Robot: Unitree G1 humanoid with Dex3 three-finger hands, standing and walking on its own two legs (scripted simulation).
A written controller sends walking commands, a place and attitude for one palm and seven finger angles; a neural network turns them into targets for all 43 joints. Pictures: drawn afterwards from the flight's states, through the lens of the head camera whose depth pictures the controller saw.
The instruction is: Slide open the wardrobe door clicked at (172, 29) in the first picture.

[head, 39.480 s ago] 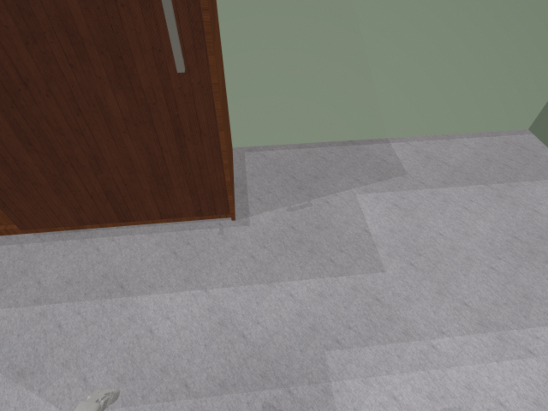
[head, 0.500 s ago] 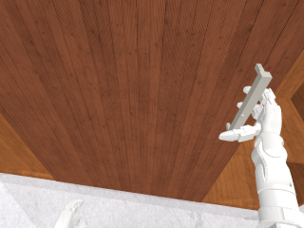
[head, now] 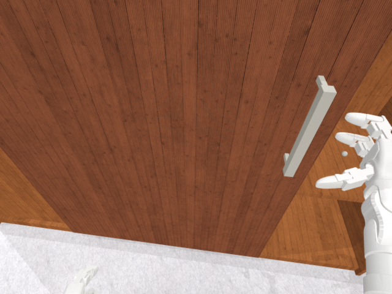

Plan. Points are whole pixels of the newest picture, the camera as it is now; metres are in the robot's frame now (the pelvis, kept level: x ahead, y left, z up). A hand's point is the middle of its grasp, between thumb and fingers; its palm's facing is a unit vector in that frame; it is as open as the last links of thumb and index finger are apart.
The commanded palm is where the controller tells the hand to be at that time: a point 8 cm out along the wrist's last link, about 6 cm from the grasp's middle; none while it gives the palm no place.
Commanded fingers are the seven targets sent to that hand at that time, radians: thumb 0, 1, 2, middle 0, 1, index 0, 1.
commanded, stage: slip the hand off the handle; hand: right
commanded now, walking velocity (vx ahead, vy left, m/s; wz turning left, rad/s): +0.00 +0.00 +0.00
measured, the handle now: (302, 131) +0.43 -0.20 +0.13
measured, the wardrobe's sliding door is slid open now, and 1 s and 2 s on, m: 0.47 0.47 0.47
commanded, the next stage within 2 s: draw the hand back to the body in 0.58 s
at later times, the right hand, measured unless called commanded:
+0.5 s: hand (359, 207) +0.24 -0.23 +0.15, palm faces +0.27 +0.96 -0.09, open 14.7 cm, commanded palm +0.20 -0.28 +0.14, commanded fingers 0.00 0.55 -0.20 0.25 1.15 0.25 1.15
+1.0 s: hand (361, 215) +0.22 -0.22 +0.16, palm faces +0.13 +0.99 -0.03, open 14.7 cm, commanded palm +0.18 -0.27 +0.15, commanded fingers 0.00 0.55 -0.20 0.25 1.15 0.25 1.15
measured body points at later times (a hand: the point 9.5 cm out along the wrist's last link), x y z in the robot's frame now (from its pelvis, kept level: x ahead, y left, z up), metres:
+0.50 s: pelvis -0.02 +0.00 +0.00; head -0.06 +0.01 +0.45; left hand +0.19 +0.22 -0.06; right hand +0.22 -0.28 +0.15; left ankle -0.01 +0.11 -0.73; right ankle +0.03 -0.12 -0.73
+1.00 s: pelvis -0.01 +0.01 +0.00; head -0.06 +0.04 +0.45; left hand +0.17 +0.25 -0.06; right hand +0.21 -0.27 +0.16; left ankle -0.01 +0.11 -0.73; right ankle +0.03 -0.12 -0.73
